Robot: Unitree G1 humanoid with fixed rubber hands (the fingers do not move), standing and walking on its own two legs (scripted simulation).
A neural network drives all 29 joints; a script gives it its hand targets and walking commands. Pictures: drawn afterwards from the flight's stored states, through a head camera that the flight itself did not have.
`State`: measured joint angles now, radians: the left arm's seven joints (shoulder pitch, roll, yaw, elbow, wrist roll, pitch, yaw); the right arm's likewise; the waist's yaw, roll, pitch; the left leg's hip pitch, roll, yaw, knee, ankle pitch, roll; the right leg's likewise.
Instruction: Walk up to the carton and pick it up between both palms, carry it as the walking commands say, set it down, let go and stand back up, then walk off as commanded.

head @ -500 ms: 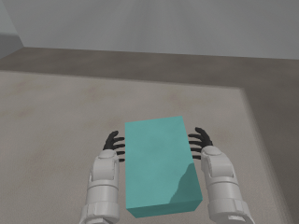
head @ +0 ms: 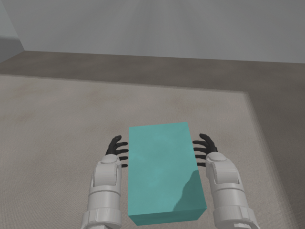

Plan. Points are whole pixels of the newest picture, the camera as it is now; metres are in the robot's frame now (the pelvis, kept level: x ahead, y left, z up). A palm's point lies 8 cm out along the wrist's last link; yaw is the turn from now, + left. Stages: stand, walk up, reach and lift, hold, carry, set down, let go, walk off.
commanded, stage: reach and lift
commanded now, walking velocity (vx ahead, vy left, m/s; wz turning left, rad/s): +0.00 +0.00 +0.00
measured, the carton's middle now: (162, 173) +0.32 +0.00 -0.03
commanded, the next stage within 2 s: hold in 0.60 s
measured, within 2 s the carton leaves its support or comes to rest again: neither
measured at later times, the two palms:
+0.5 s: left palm (111, 162) +0.30 +0.14 +0.06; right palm (211, 161) +0.30 -0.13 +0.06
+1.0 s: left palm (110, 162) +0.30 +0.14 +0.06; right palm (211, 162) +0.29 -0.13 +0.05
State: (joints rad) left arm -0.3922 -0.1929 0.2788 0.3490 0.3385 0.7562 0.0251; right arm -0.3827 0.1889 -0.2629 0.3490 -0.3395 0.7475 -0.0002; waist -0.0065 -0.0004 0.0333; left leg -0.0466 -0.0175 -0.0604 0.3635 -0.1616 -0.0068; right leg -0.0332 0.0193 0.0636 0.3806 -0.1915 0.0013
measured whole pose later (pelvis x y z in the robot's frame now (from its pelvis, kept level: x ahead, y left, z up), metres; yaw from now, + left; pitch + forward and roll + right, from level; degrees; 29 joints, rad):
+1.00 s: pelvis +0.00 +0.00 +0.00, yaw +0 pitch -8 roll +0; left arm -0.37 -0.18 0.25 0.32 0.32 0.75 0.01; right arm -0.34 0.17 -0.22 0.32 -0.31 0.76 -0.01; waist 0.00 0.00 0.03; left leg -0.06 -0.02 -0.06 0.37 -0.16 -0.01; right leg -0.05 0.02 0.07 0.38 -0.19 0.00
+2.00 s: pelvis -0.01 +0.00 -0.02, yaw +0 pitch +1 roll +0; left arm -0.35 -0.18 0.16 0.13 0.26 0.81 0.09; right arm -0.29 0.16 -0.13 0.13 -0.21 0.84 -0.09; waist 0.00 0.00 -0.07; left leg -0.38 -0.03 -0.07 0.60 -0.23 0.00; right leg -0.35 0.03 0.05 0.60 -0.26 0.01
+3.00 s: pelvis -0.32 -0.02 -0.01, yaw +3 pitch +4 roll -1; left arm -0.44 -0.21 0.11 -0.18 0.14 1.17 0.29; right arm -0.31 0.16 -0.11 -0.20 -0.16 1.30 -0.16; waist 0.03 0.05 -0.02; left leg -0.52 0.05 0.01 0.69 -0.34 -0.02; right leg -0.32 0.01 -0.08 0.54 -0.28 -0.03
